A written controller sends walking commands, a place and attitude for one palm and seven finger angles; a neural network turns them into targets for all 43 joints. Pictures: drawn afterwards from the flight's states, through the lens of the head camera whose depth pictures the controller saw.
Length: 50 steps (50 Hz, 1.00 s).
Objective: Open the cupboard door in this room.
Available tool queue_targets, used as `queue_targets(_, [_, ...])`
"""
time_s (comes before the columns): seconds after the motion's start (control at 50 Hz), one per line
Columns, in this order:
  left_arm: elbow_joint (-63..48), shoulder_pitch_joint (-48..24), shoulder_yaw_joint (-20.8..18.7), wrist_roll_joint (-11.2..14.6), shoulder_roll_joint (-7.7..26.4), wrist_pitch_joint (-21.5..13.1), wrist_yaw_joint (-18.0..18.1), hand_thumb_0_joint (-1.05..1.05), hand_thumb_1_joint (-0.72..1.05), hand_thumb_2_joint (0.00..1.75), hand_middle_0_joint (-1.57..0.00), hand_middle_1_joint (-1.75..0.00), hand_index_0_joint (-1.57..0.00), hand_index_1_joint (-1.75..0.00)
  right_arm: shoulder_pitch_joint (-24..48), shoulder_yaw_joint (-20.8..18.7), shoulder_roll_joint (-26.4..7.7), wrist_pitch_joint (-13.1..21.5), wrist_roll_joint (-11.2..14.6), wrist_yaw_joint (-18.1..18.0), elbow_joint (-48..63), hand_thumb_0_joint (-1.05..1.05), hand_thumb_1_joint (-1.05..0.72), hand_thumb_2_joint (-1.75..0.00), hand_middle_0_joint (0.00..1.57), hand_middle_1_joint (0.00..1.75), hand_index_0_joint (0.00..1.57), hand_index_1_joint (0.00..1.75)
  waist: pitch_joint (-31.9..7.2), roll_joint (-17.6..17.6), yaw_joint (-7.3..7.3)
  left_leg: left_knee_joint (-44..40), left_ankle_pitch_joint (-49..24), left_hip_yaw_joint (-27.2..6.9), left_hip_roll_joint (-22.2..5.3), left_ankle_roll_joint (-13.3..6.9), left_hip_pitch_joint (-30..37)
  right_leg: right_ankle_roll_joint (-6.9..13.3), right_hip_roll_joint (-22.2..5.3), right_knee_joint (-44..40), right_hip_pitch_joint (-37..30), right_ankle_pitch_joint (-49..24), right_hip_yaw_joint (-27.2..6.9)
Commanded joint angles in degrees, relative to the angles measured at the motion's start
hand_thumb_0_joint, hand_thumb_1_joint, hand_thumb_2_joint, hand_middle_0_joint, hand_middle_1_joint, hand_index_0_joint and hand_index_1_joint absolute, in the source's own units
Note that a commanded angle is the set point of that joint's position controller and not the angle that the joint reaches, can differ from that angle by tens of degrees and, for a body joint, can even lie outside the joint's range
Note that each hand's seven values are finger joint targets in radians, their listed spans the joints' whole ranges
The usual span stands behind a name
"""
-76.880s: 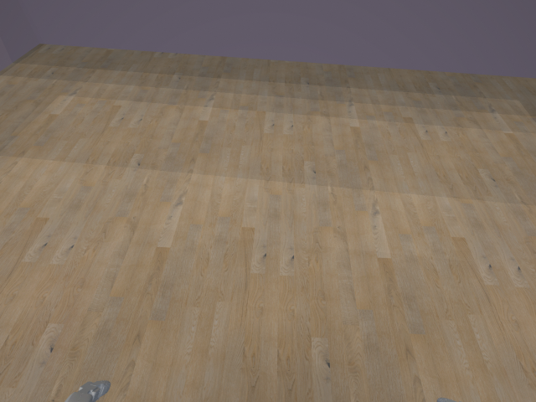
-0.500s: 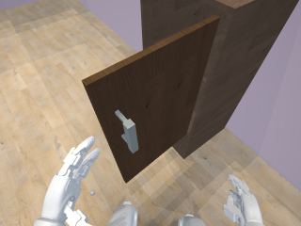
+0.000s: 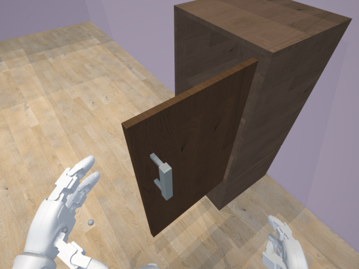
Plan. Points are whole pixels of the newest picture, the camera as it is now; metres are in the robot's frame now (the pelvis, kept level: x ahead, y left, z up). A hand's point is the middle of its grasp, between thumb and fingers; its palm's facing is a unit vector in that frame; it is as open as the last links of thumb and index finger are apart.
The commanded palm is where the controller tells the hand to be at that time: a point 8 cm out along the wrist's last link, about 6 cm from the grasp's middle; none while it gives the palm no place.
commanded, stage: draw the hand back to the body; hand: left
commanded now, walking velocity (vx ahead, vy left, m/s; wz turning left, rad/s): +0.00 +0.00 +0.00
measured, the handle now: (161, 177) +0.32 +0.07 +0.03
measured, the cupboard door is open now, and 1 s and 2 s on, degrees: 94 94 94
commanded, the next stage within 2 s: step back with the hand held close in 1.06 s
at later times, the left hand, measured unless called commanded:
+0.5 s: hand (46, 174) +0.22 +0.24 +0.18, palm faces +0.36 -0.83 -0.43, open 11.3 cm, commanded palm +0.18 +0.28 +0.20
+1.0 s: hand (44, 162) +0.23 +0.23 +0.20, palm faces +0.40 -0.82 -0.42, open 7.5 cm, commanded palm +0.19 +0.27 +0.23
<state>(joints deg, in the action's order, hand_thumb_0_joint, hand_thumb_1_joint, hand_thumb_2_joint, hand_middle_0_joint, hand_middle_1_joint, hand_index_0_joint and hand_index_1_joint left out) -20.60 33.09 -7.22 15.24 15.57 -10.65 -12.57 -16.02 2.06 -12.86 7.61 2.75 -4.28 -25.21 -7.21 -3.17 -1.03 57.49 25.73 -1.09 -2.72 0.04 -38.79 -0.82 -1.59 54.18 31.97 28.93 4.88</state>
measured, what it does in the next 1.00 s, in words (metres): rises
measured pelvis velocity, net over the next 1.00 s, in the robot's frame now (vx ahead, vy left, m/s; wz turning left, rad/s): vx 0.04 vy -0.02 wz -0.03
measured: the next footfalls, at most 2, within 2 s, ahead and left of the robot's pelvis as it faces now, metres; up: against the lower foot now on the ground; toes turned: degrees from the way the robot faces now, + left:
none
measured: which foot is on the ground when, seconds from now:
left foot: down 0.00-1.00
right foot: down 0.00-1.00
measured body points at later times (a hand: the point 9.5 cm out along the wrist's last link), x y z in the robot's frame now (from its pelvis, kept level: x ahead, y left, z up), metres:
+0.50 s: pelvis +0.04 +0.00 +0.05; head +0.02 -0.03 +0.50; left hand +0.20 +0.28 +0.20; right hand +0.23 -0.21 -0.03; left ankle +0.03 +0.12 -0.68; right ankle -0.01 -0.13 -0.68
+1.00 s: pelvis +0.04 -0.02 +0.06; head +0.02 -0.04 +0.51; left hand +0.20 +0.27 +0.23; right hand +0.22 -0.25 -0.03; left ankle +0.03 +0.11 -0.68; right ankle -0.01 -0.13 -0.68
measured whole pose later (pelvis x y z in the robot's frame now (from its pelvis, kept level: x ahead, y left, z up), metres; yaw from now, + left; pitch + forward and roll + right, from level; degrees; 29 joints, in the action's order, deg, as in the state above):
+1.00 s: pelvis +0.04 -0.02 +0.06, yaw -2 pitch -4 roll +0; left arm -22.7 28.1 -17.6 3.4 19.2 -1.6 5.7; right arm -10.8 0.7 -13.3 4.2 -0.2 -5.5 -36.1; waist 1.0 -3.6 -4.3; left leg 23.7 13.9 2.4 -2.7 1.5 -5.9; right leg 0.1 -0.6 22.1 1.4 16.9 2.7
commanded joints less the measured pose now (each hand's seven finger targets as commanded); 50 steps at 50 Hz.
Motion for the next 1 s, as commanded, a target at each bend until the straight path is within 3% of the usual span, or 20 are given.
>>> queue_targets(0.0, [-15.92,1.65,-6.20,-8.36,9.62,1.93,12.59,0.00,-0.26,0.40,-0.16,-0.30,-0.16,-0.30,6.56,-1.67,-4.84,2.20,-1.00,-2.53,9.00,0.00,-0.90,-0.90,0.20,0.30,0.20,0.30,-1.55,-1.10,-1.90,-16.03,-6.92,0.02,2.26,-1.00,11.38,2.21,1.84,-16.22,-1.77,-8.92,-2.73])
queue_targets(0.02, [-16.24,2.11,-3.87,-8.99,6.80,3.33,14.16,0.00,-0.22,0.42,-0.16,-0.30,-0.16,-0.30,6.35,-1.51,-4.97,1.89,-1.11,-2.74,8.98,0.00,-0.90,-0.90,0.20,0.30,0.20,0.30,-0.89,0.32,-1.20,-16.29,-7.21,-0.05,2.18,-1.07,12.20,1.90,1.57,-16.57,-1.68,-9.34,-2.36])
queue_targets(0.04, [-14.74,3.47,-3.02,-10.13,5.58,4.76,15.60,0.00,-0.18,0.43,-0.16,-0.30,-0.16,-0.30,6.21,-1.54,-4.69,1.29,-1.04,-2.80,8.14,0.00,-0.90,-0.90,0.20,0.30,0.20,0.30,0.87,-1.16,-0.97,-16.62,-7.92,0.28,1.92,-1.16,12.69,1.86,1.47,-17.01,-2.60,-9.88,-2.01])
queue_targets(0.08, [-16.25,1.11,-3.28,-11.74,6.94,5.73,17.84,0.00,-0.12,0.47,-0.16,-0.30,-0.16,-0.30,6.49,-1.32,-5.30,0.89,-1.31,-2.82,7.53,0.00,-0.90,-0.90,0.20,0.30,0.20,0.30,0.97,-1.65,-0.65,-18.29,-8.97,0.19,1.83,-1.24,15.16,1.78,1.35,-18.40,-4.48,-10.94,-1.56])
queue_targets(0.14, [-16.36,-0.11,-5.43,-12.92,9.43,6.35,20.03,0.00,-0.01,0.51,-0.17,-0.30,-0.17,-0.30,7.23,-1.47,-5.72,1.07,-1.81,-3.37,6.59,0.00,-0.90,-0.90,0.20,0.30,0.20,0.30,-0.18,2.87,-0.89,-20.37,-11.57,0.63,1.75,-1.65,18.68,1.49,1.18,-20.79,-8.22,-13.90,-1.63])
queue_targets(0.2, [-17.28,-2.33,-7.94,-13.41,11.64,6.36,21.39,0.00,0.09,0.55,-0.17,-0.30,-0.17,-0.30,7.92,-1.11,-5.99,1.67,-2.17,-3.73,5.25,0.00,-0.90,-0.90,0.20,0.30,0.20,0.30,-0.51,1.01,-1.43,-22.85,-14.25,0.82,2.01,-1.66,21.77,1.65,0.89,-22.72,-12.26,-16.59,-1.46])
queue_targets(0.32, [-16.83,-3.92,-9.41,-13.50,11.27,6.39,21.81,0.00,0.31,0.64,-0.18,-0.30,-0.18,-0.30,9.19,-0.69,-5.67,2.69,-2.39,-3.44,2.75,0.00,-0.90,-0.90,0.20,0.30,0.20,0.30,1.96,-1.42,-1.88,-27.48,-20.34,0.79,1.82,-1.33,27.12,1.58,0.87,-25.79,-17.09,-21.45,-1.10])
queue_targets(0.38, [-16.46,-3.70,-10.80,-13.33,11.44,6.30,21.49,0.00,0.41,0.69,-0.18,-0.30,-0.18,-0.30,9.74,-1.01,-5.78,2.55,-2.50,-2.85,1.85,0.00,-0.90,-0.90,0.20,0.30,0.20,0.30,1.81,-0.89,-2.28,-29.07,-24.70,1.07,1.49,-1.23,29.75,1.41,1.06,-27.14,-19.42,-24.68,-1.11])
queue_targets(0.44, [-14.46,-4.18,-12.93,-12.81,12.05,6.39,21.21,0.00,0.51,0.74,-0.19,-0.30,-0.19,-0.30,10.53,-1.37,-5.87,1.95,-2.70,-2.56,1.11,0.00,-0.90,-0.90,0.20,0.30,0.20,0.30,2.85,2.86,-2.62,-30.63,-26.29,1.68,1.34,-1.32,30.88,1.25,1.12,-28.88,-21.80,-27.31,-0.97])
queue_targets(0.5, [-14.03,-6.38,-15.81,-12.57,13.93,6.03,21.08,0.00,0.62,0.78,-0.19,-0.30,-0.19,-0.30,11.30,-1.60,-6.03,1.38,-2.90,-2.52,0.33,0.00,-0.90,-0.90,0.20,0.30,0.20,0.30,3.44,2.52,-3.00,-31.80,-27.33,2.25,1.49,-1.37,32.24,1.40,1.17,-30.59,-23.70,-29.10,-1.25])
queue_targets(0.6, [-16.75,-9.70,-18.76,-12.35,15.87,5.45,20.97,0.00,0.80,0.86,-0.20,-0.30,-0.20,-0.30,11.83,-1.82,-5.84,0.90,-3.04,-2.06,-0.40,0.00,-0.90,-0.90,0.20,0.30,0.20,0.30,1.84,-2.33,-3.30,-32.57,-32.22,2.92,1.55,-1.21,35.52,1.46,1.07,-31.95,-26.24,-33.13,-1.83])
queue_targets(0.66, [-18.11,-11.83,-19.84,-12.13,16.42,4.93,21.06,0.00,0.90,0.90,-0.20,-0.30,-0.20,-0.30,11.87,-2.05,-5.83,0.98,-3.13,-1.82,-0.70,0.00,-0.90,-0.90,0.20,0.30,0.20,0.30,1.27,-2.54,-3.09,-33.11,-33.42,2.97,1.51,-1.23,37.21,1.24,1.10,-32.51,-26.54,-34.01,-1.81])
queue_targets(0.72, [-11.62,-7.60,-16.83,-11.66,12.15,5.81,20.11,0.00,0.90,0.90,-0.20,-0.30,-0.20,-0.30,11.90,-2.52,-5.98,0.09,-3.04,-1.40,-1.17,0.00,-0.90,-0.90,0.20,0.30,0.20,0.30,4.84,2.36,-2.74,-33.76,-32.85,3.41,1.15,-1.43,36.66,0.82,1.37,-33.49,-25.74,-34.58,-1.54])
queue_targets(0.78, [-11.75,-8.28,-17.23,-11.60,12.76,5.56,19.71,0.00,0.90,0.90,-0.20,-0.30,-0.20,-0.30,12.16,-3.09,-6.33,-0.74,-3.05,-1.18,-1.03,0.00,-0.90,-0.90,0.20,0.30,0.20,0.30,4.17,3.34,-2.93,-34.27,-31.75,3.84,1.36,-1.66,36.87,0.64,1.37,-34.01,-26.43,-34.80,-1.78])
queue_targets(0.9, [-15.26,-10.84,-19.37,-11.76,16.31,4.61,19.90,0.00,0.90,0.90,-0.20,-0.30,-0.20,-0.30,13.29,-3.07,-6.07,-0.70,-3.16,-1.65,-1.09,0.00,-0.90,-0.90,0.20,0.30,0.20,0.30,2.28,0.72,-3.37,-34.41,-29.87,4.00,1.91,-1.63,37.80,0.96,1.26,-35.18,-27.50,-34.33,-2.63])
queue_targets(0.98, [-16.25,-10.66,-18.88,-11.79,15.68,4.05,20.16,0.00,0.90,0.90,-0.20,-0.30,-0.20,-0.30,13.25,-2.90,-5.71,0.15,-3.09,-1.76,-1.53,0.00,-0.90,-0.90,0.20,0.30,0.20,0.30,3.31,-1.73,-3.09,-34.63,-29.21,4.02,2.04,-1.46,38.28,0.94,1.33,-35.77,-26.49,-33.11,-2.58])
